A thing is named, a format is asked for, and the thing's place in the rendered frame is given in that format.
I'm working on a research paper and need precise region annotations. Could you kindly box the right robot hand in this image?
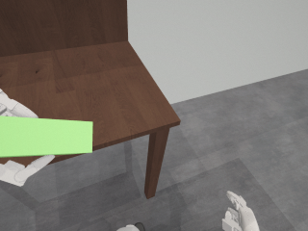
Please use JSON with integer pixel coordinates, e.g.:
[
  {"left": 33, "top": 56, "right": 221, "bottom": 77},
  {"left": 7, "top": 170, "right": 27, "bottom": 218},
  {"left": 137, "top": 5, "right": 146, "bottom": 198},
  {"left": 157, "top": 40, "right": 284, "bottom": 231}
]
[{"left": 222, "top": 191, "right": 260, "bottom": 231}]

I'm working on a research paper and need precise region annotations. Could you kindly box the sponge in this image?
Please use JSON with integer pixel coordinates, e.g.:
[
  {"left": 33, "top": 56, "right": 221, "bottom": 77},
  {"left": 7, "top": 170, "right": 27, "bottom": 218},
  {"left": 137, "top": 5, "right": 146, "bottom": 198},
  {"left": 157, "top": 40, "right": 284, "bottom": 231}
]
[{"left": 0, "top": 115, "right": 93, "bottom": 158}]

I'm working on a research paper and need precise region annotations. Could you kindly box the table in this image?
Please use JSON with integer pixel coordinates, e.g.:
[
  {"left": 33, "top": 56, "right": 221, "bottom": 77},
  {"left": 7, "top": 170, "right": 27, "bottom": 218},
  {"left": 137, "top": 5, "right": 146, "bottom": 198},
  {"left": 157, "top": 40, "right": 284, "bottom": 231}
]
[{"left": 0, "top": 0, "right": 181, "bottom": 199}]

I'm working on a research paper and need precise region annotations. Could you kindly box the left robot hand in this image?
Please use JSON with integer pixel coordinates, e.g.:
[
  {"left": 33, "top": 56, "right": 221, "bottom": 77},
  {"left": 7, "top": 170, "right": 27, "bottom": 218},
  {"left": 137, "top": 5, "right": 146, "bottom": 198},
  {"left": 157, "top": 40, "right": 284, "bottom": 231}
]
[{"left": 0, "top": 89, "right": 55, "bottom": 187}]

